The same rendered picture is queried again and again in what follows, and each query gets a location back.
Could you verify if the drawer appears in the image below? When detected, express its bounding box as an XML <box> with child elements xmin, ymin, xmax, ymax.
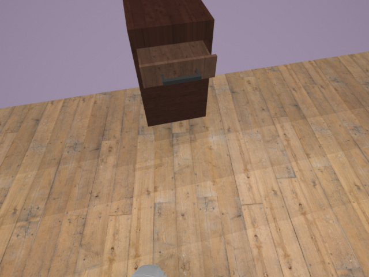
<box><xmin>137</xmin><ymin>40</ymin><xmax>217</xmax><ymax>88</ymax></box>

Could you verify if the cabinet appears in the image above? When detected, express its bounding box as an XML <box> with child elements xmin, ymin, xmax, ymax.
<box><xmin>123</xmin><ymin>0</ymin><xmax>214</xmax><ymax>126</ymax></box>

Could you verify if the left robot thigh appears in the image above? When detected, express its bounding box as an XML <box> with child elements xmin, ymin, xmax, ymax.
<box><xmin>131</xmin><ymin>264</ymin><xmax>167</xmax><ymax>277</ymax></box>

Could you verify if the handle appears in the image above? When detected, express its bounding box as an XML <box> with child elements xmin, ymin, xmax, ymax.
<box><xmin>161</xmin><ymin>69</ymin><xmax>202</xmax><ymax>86</ymax></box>

